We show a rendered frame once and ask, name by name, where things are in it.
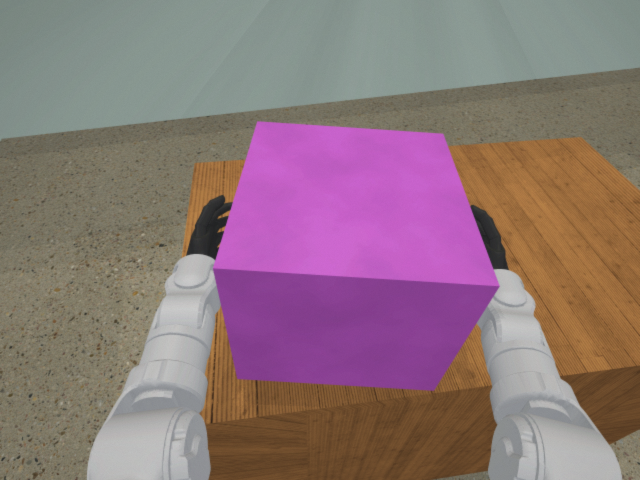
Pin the pedestal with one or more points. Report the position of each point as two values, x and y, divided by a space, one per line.
570 225

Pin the robot right hand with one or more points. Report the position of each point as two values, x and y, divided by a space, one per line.
491 238

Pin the robot left forearm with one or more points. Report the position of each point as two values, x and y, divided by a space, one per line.
171 372

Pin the robot right forearm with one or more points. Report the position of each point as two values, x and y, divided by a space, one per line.
522 369

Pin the robot left hand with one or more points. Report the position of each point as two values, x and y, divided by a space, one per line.
205 239

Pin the robot left upper arm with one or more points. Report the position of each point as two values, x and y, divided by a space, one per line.
161 444

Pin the carton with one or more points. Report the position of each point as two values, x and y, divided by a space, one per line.
350 256

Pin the robot right upper arm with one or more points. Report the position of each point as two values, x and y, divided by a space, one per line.
531 447

